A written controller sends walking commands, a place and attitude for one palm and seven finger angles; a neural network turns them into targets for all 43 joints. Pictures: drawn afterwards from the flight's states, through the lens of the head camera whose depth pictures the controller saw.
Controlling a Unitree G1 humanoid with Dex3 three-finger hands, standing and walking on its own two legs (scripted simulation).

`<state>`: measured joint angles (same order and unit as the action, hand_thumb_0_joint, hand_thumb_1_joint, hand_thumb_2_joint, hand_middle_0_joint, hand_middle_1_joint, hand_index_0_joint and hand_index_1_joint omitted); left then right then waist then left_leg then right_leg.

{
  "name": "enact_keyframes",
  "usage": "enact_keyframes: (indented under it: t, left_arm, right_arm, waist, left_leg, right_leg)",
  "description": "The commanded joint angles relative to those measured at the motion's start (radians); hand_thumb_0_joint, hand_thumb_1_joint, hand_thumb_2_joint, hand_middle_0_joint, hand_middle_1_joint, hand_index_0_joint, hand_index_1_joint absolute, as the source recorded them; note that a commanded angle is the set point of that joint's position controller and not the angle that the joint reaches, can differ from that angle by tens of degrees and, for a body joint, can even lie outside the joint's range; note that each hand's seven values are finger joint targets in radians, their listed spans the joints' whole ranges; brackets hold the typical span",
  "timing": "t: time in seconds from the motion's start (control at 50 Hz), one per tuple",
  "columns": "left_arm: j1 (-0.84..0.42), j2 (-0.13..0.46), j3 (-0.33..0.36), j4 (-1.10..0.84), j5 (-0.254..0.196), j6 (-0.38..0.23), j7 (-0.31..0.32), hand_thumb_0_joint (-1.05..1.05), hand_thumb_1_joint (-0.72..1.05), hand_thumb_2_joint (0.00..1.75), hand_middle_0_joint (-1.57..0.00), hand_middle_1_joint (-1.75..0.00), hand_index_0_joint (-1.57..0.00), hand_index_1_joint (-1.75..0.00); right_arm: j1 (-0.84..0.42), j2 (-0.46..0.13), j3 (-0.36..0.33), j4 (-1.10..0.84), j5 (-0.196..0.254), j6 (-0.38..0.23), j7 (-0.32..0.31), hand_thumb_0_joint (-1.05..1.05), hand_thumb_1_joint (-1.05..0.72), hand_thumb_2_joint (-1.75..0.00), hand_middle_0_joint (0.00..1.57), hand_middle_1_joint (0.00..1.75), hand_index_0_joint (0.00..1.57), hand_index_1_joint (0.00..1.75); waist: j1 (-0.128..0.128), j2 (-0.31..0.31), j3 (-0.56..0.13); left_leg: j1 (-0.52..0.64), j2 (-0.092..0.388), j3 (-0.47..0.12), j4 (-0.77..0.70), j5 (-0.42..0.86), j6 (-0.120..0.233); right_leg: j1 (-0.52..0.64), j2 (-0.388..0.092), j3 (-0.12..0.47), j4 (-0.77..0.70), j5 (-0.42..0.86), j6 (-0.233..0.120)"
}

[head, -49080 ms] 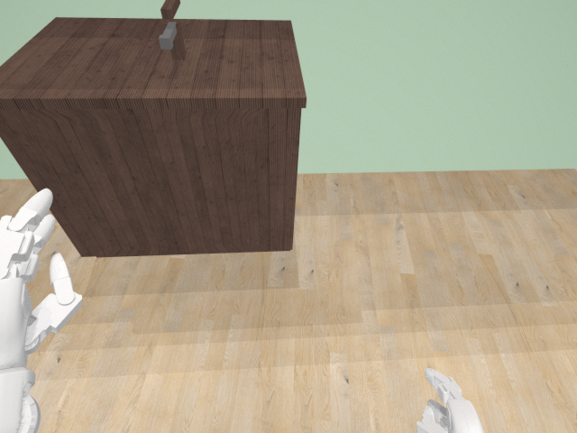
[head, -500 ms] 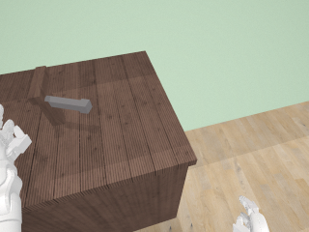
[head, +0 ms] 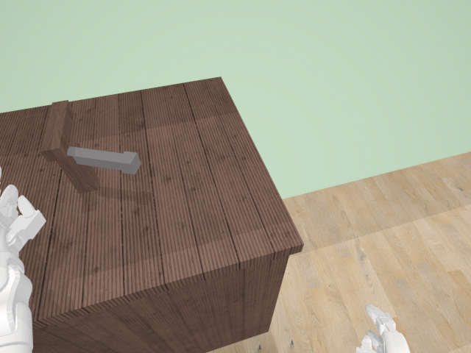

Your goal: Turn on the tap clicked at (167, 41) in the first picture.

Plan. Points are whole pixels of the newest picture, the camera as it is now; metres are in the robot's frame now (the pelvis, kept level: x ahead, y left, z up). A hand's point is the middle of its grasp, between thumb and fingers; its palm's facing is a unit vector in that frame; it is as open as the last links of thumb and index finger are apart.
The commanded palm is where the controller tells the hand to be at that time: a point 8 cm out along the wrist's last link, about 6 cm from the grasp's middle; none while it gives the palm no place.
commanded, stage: push the lever round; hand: left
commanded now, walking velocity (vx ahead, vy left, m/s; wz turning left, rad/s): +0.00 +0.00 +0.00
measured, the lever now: (129, 162) +0.39 +0.23 +0.11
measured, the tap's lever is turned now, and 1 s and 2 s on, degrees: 63 63 63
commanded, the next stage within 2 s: none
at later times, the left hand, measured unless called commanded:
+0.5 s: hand (61, 214) +0.28 +0.30 +0.11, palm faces +0.58 -0.81 -0.09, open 7.8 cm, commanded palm +0.23 +0.34 +0.11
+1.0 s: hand (78, 210) +0.29 +0.28 +0.11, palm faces +0.62 -0.78 -0.07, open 7.8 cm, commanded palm +0.24 +0.31 +0.11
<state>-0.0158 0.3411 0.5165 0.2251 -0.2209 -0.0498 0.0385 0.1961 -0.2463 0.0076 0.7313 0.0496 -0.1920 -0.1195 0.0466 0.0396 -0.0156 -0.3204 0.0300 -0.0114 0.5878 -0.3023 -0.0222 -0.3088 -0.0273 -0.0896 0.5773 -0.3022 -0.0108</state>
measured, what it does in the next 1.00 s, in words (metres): stands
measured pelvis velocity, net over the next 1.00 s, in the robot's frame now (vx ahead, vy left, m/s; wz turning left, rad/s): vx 0.00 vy -0.01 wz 0.00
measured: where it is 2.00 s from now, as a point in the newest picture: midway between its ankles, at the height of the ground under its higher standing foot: outside the picture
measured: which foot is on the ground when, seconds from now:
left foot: down 0.00-1.00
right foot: down 0.00-1.00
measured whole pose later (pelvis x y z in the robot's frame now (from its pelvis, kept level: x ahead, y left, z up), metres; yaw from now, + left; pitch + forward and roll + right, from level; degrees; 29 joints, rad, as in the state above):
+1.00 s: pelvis +0.00 -0.01 +0.00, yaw +0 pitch +1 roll +0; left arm -0.03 0.22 0.38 0.13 -0.17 -0.01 0.23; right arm 0.17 -0.25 0.00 0.72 0.04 -0.15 -0.11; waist 0.05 0.05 -0.02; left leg -0.31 0.04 -0.02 0.58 -0.30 -0.04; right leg -0.31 -0.02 -0.10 0.59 -0.31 -0.03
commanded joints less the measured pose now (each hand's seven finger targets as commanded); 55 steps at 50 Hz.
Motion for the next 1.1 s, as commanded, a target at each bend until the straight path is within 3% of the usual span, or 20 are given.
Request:
enact_keyframes:
  t: [0.0, 0.1, 0.14, 0.18, 0.2, 0.3, 0.38, 0.4, 0.44, 0.52, 0.56, 0.6, 0.64, 0.7, 0.74, 0.78, 0.8, 0.84, 0.88, 1.08]
  left_arm:
    - [-0.17, 0.302, 0.11, -0.191, -0.007, -0.052, 0.005, 0.0, 0.9, 0.9, -0.15, -0.15, -0.15, -0.15]
    - [-0.248, 0.265, 0.053, -0.263, 0.005, -0.06, 0.017, 0.0, 0.9, 0.9, -0.15, -0.15, -0.15, -0.15]
    - [-0.251, 0.232, 0.02, -0.256, 0.006, -0.066, 0.022, 0.0, 0.9, 0.9, -0.15, -0.15, -0.15, -0.15]
    - [-0.233, 0.236, 0.025, -0.252, 0.005, -0.067, 0.024, 0.0, 0.9, 0.9, -0.15, -0.15, -0.15, -0.15]
    - [-0.239, 0.258, 0.043, -0.262, 0.013, -0.069, 0.031, 0.0, 0.9, 0.9, -0.15, -0.15, -0.15, -0.15]
    - [-0.225, 0.226, 0.014, -0.292, 0.021, -0.06, 0.057, 0.0, 0.9, 0.9, -0.15, -0.15, -0.15, -0.15]
    - [-0.195, 0.209, 0.009, -0.292, 0.017, -0.046, 0.079, 0.0, 0.9, 0.9, -0.15, -0.15, -0.15, -0.15]
    - [-0.203, 0.216, 0.011, -0.301, 0.028, -0.044, 0.087, 0.0, 0.9, 0.9, -0.15, -0.15, -0.15, -0.15]
    - [-0.226, 0.195, -0.01, -0.289, 0.026, -0.037, 0.098, 0.0, 0.9, 0.9, -0.15, -0.15, -0.15, -0.15]
    - [-0.225, 0.193, -0.015, -0.32, 0.04, -0.045, 0.112, 0.0, 0.9, 0.9, -0.15, -0.15, -0.15, -0.15]
    - [-0.233, 0.186, -0.025, -0.297, 0.034, -0.04, 0.11, 0.0, 0.9, 0.9, -0.15, -0.15, -0.15, -0.15]
    - [-0.251, 0.197, -0.017, -0.3, 0.039, -0.039, 0.114, 0.0, 0.9, 0.9, -0.15, -0.15, -0.15, -0.15]
    - [-0.271, 0.185, -0.032, -0.294, 0.037, -0.037, 0.117, 0.0, 0.9, 0.9, -0.15, -0.15, -0.15, -0.15]
    - [-0.232, 0.202, -0.007, -0.283, 0.041, -0.031, 0.123, 0.0, 0.9, 0.9, -0.15, -0.15, -0.15, -0.15]
    - [-0.254, 0.172, -0.036, -0.294, 0.037, -0.033, 0.126, 0.0, 0.9, 0.9, -0.15, -0.15, -0.15, -0.15]
    - [-0.231, 0.17, -0.028, -0.291, 0.035, -0.032, 0.139, 0.0, 0.9, 0.9, -0.15, -0.15, -0.15, -0.15]
    - [-0.234, 0.181, -0.014, -0.304, 0.043, -0.035, 0.151, 0.0, 0.9, 0.9, -0.15, -0.15, -0.15, -0.15]
    - [-0.205, 0.143, -0.041, -0.309, 0.044, -0.035, 0.166, 0.0, 0.9, 0.9, -0.15, -0.15, -0.15, -0.15]
    - [-0.256, 0.117, -0.075, -0.33, 0.051, -0.035, 0.18, 0.0, 0.9, 0.9, -0.15, -0.15, -0.15, -0.15]
    - [-0.316, 0.095, -0.101, -0.332, 0.087, -0.014, 0.274, 0.0, 0.9, 0.9, -0.15, -0.15, -0.15, -0.15]
  right_arm:
    - [-0.095, -0.134, -0.048, -0.148, 0.002, -0.047, -0.011, 0.0, -0.9, -0.9, 0.2, 0.3, 0.2, 0.3]
    - [-0.1, -0.129, -0.043, -0.154, -0.001, -0.053, -0.011, 0.0, -0.9, -0.9, 0.2, 0.3, 0.2, 0.3]
    - [-0.096, -0.131, -0.043, -0.153, -0.005, -0.056, -0.009, 0.0, -0.9, -0.9, 0.2, 0.3, 0.2, 0.3]
    - [-0.096, -0.133, -0.044, -0.153, -0.006, -0.057, -0.008, 0.0, -0.9, -0.9, 0.2, 0.3, 0.2, 0.3]
    - [-0.105, -0.131, -0.044, -0.15, -0.003, -0.055, -0.01, 0.0, -0.9, -0.9, 0.2, 0.3, 0.2, 0.3]
    - [-0.118, -0.125, -0.04, -0.155, -0.004, -0.052, -0.007, 0.0, -0.9, -0.9, 0.2, 0.3, 0.2, 0.3]
    - [-0.118, -0.124, -0.042, -0.162, -0.006, -0.044, 0.0, 0.0, -0.9, -0.9, 0.2, 0.3, 0.2, 0.3]
    - [-0.127, -0.122, -0.039, -0.161, -0.005, -0.04, -0.002, 0.0, -0.9, -0.9, 0.2, 0.3, 0.2, 0.3]
    - [-0.124, -0.123, -0.038, -0.161, -0.007, -0.037, -0.001, 0.0, -0.9, -0.9, 0.2, 0.3, 0.2, 0.3]
    - [-0.127, -0.119, -0.04, -0.166, -0.01, -0.03, 0.001, 0.0, -0.9, -0.9, 0.2, 0.3, 0.2, 0.3]
    - [-0.127, -0.122, -0.041, -0.161, -0.008, -0.028, 0.0, 0.0, -0.9, -0.9, 0.2, 0.3, 0.2, 0.3]
    - [-0.136, -0.119, -0.038, -0.158, -0.006, -0.023, -0.003, 0.0, -0.9, -0.9, 0.2, 0.3, 0.2, 0.3]
    - [-0.132, -0.122, -0.039, -0.161, -0.008, -0.023, -0.003, 0.0, -0.9, -0.9, 0.2, 0.3, 0.2, 0.3]
    - [-0.135, -0.119, -0.041, -0.16, -0.008, -0.016, -0.003, 0.0, -0.9, -0.9, 0.2, 0.3, 0.2, 0.3]
    - [-0.133, -0.118, -0.042, -0.165, -0.007, -0.015, 0.0, 0.0, -0.9, -0.9, 0.2, 0.3, 0.2, 0.3]
    - [-0.132, -0.118, -0.044, -0.165, -0.009, -0.014, 0.002, 0.0, -0.9, -0.9, 0.2, 0.3, 0.2, 0.3]
    - [-0.139, -0.114, -0.044, -0.163, -0.008, -0.011, 0.002, 0.0, -0.9, -0.9, 0.2, 0.3, 0.2, 0.3]
    - [-0.136, -0.114, -0.046, -0.169, -0.011, -0.01, 0.007, 0.0, -0.9, -0.9, 0.2, 0.3, 0.2, 0.3]
    - [-0.138, -0.114, -0.046, -0.166, -0.011, -0.008, 0.008, 0.0, -0.9, -0.9, 0.2, 0.3, 0.2, 0.3]
    - [-0.165, -0.107, -0.04, -0.161, -0.021, 0.015, 0.007, 0.0, -0.9, -0.9, 0.2, 0.3, 0.2, 0.3]
  waist:
    - [0.008, 0.029, -0.18]
    - [-0.008, 0.071, -0.191]
    - [-0.015, 0.032, -0.189]
    - [-0.009, 0.014, -0.202]
    - [-0.006, 0.052, -0.2]
    - [0.0, 0.053, -0.199]
    - [0.006, 0.011, -0.207]
    - [0.009, 0.04, -0.194]
    - [-0.003, -0.002, -0.185]
    - [0.001, 0.023, -0.222]
    - [-0.007, -0.009, -0.2]
    - [-0.005, 0.028, -0.188]
    - [-0.009, -0.004, -0.2]
    - [0.004, 0.005, -0.213]
    - [-0.003, -0.001, -0.214]
    - [0.002, -0.012, -0.215]
    - [0.008, 0.022, -0.217]
    - [0.008, -0.001, -0.217]
    - [-0.008, 0.0, -0.214]
    - [-0.01, -0.024, -0.212]
  left_leg:
    - [0.047, -0.037, -0.006, -0.081, 0.217, 0.039]
    - [0.075, -0.036, -0.01, -0.078, 0.21, 0.037]
    - [0.073, -0.036, -0.013, -0.076, 0.201, 0.038]
    - [0.069, -0.036, -0.016, -0.076, 0.21, 0.037]
    - [0.075, -0.036, -0.011, -0.074, 0.213, 0.037]
    - [0.075, -0.036, -0.012, -0.08, 0.215, 0.033]
    - [0.061, -0.035, -0.009, -0.081, 0.22, 0.033]
    - [0.06, -0.037, -0.008, -0.083, 0.213, 0.032]
    - [0.053, -0.036, -0.006, -0.083, 0.196, 0.035]
    - [0.069, -0.038, 0.001, -0.077, 0.222, 0.036]
    - [0.053, -0.038, 0.003, -0.073, 0.204, 0.038]
    - [0.052, -0.039, 0.007, -0.076, 0.19, 0.038]
    - [0.053, -0.039, 0.004, -0.076, 0.184, 0.04]
    - [0.051, -0.04, 0.009, -0.073, 0.202, 0.04]
    - [0.053, -0.04, 0.011, -0.073, 0.202, 0.04]
    - [0.048, -0.041, 0.012, -0.069, 0.207, 0.041]
    - [0.054, -0.041, 0.013, -0.071, 0.212, 0.039]
    - [0.051, -0.039, 0.013, -0.068, 0.223, 0.039]
    - [0.054, -0.04, 0.014, -0.065, 0.211, 0.038]
    - [0.038, -0.044, 0.014, -0.063, 0.176, 0.04]
  right_leg:
    - [0.081, 0.019, 0.022, -0.079, 0.214, -0.005]
    - [0.058, 0.02, 0.023, -0.076, 0.197, -0.007]
    - [0.049, 0.022, 0.02, -0.075, 0.191, -0.006]
    - [0.063, 0.021, 0.02, -0.07, 0.202, -0.006]
    - [0.067, 0.019, 0.024, -0.071, 0.204, -0.009]
    - [0.076, 0.018, 0.022, -0.07, 0.207, -0.009]
    - [0.091, 0.017, 0.024, -0.072, 0.222, -0.007]
    - [0.089, 0.017, 0.024, -0.072, 0.209, -0.009]
    - [0.08, 0.017, 0.025, -0.078, 0.202, -0.005]
    - [0.1, 0.016, 0.029, -0.07, 0.231, -0.007]
    - [0.09, 0.017, 0.032, -0.077, 0.223, -0.003]
    - [0.088, 0.015, 0.036, -0.081, 0.209, -0.005]
    - [0.088, 0.015, 0.036, -0.082, 0.207, -0.003]
    - [0.107, 0.015, 0.038, -0.079, 0.228, -0.003]
    - [0.103, 0.014, 0.038, -0.08, 0.234, -0.001]
    - [0.111, 0.013, 0.041, -0.082, 0.245, 0.0]
    - [0.115, 0.011, 0.041, -0.08, 0.244, -0.003]
    - [0.115, 0.012, 0.039, -0.077, 0.259, -0.002]
    - [0.099, 0.011, 0.038, -0.077, 0.247, -0.001]
    - [0.098, 0.006, 0.046, -0.087, 0.203, 0.0]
